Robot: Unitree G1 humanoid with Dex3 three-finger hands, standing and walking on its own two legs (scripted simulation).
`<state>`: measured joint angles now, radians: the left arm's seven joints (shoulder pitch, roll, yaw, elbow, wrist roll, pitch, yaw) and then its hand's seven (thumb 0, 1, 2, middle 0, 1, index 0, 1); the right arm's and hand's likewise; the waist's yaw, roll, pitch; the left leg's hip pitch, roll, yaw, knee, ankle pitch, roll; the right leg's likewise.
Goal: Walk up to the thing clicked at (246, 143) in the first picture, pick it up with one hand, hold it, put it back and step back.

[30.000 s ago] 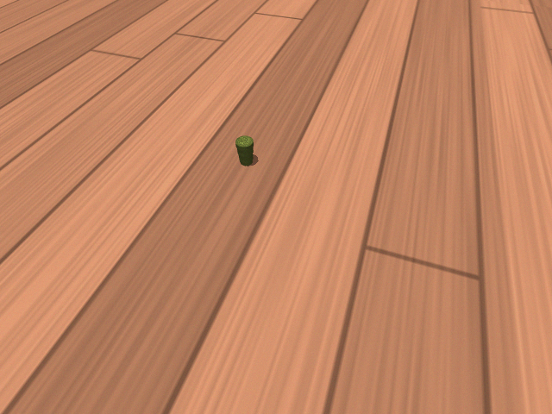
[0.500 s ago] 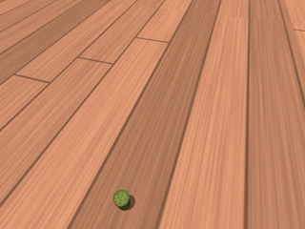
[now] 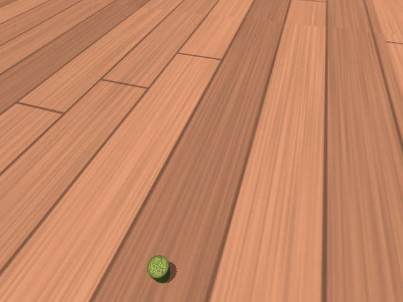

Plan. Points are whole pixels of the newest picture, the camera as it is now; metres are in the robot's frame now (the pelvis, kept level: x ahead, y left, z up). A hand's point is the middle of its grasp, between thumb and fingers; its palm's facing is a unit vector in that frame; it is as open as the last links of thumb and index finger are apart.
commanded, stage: stand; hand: left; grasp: from the side
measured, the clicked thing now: (160, 271) +0.38 +0.23 -0.71
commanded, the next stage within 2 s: step back in 0.32 s
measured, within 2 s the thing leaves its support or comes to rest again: neither
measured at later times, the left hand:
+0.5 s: hand out of the picture +0.06 +0.27 -0.16, palm faces +0.01 -0.93 -0.38, open 7.4 cm
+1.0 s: hand out of the picture -0.01 +0.29 -0.18, palm faces -0.09 -0.92 -0.38, open 7.4 cm
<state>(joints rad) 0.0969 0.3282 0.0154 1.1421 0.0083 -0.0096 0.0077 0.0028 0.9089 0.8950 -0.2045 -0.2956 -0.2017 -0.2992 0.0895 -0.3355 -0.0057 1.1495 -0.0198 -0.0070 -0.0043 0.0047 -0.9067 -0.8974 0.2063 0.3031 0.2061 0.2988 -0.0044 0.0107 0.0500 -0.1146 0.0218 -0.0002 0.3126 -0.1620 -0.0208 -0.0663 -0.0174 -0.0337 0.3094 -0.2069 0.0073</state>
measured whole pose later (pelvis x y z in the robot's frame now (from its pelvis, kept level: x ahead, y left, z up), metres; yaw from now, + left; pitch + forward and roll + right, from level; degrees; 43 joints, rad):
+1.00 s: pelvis -0.13 +0.03 -0.03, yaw -4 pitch -1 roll +0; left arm 0.13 0.38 0.08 0.89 0.01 0.06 0.01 0.00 0.91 0.89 -0.20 -0.30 -0.20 -0.30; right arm 0.09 -0.35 -0.04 0.85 -0.03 0.03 -0.01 0.00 -0.90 -0.90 0.21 0.30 0.21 0.30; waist -0.01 -0.01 0.20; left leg -0.40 0.01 0.05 0.62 -0.20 0.04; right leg -0.28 0.03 0.08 0.79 -0.47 0.00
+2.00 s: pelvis -0.42 +0.01 -0.02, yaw +0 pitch -2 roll +1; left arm 0.16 0.36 0.07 0.80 0.04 0.04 0.02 0.01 0.90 0.89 -0.21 -0.30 -0.21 -0.30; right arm 0.18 -0.41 -0.05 0.87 -0.01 0.06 -0.02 0.01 -0.91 -0.90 0.21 0.30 0.21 0.30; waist 0.01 0.03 0.17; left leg -0.40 -0.09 -0.10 1.03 -0.53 -0.02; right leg -0.35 -0.02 0.01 0.64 -0.26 -0.01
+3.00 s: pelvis -0.66 -0.01 -0.02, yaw +0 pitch -3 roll -1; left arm 0.23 0.39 0.08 0.99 0.03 -0.01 -0.02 0.00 0.91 0.90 -0.20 -0.30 -0.20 -0.30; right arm 0.24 -0.36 -0.05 0.98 -0.04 0.01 0.02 0.01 -0.90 -0.90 0.21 0.30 0.21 0.30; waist -0.01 0.02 0.05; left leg -0.26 0.02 -0.06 0.66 -0.39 0.00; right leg -0.25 0.02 -0.03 0.58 -0.28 -0.03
